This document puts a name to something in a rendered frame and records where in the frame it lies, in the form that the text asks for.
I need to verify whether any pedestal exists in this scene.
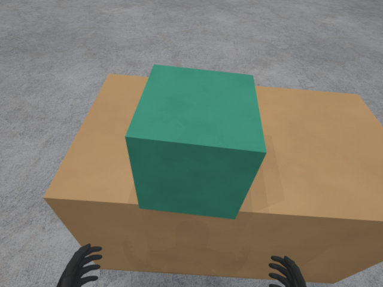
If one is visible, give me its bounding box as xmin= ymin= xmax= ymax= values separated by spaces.
xmin=43 ymin=74 xmax=383 ymax=284

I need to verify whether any left robot hand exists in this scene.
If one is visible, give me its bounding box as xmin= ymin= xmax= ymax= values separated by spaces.
xmin=56 ymin=243 xmax=102 ymax=287

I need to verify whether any right robot hand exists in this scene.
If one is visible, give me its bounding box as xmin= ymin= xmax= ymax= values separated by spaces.
xmin=269 ymin=256 xmax=306 ymax=287

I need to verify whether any carton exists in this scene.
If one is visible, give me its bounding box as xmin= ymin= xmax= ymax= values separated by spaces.
xmin=125 ymin=65 xmax=266 ymax=219

